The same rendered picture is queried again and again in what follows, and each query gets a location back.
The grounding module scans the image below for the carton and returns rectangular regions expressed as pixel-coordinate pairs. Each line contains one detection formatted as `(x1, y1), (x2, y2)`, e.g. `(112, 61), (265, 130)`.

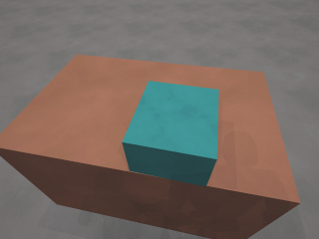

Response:
(122, 81), (219, 187)

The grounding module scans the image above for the pedestal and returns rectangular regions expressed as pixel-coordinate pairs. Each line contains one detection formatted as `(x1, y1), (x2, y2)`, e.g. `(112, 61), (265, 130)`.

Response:
(0, 54), (301, 239)

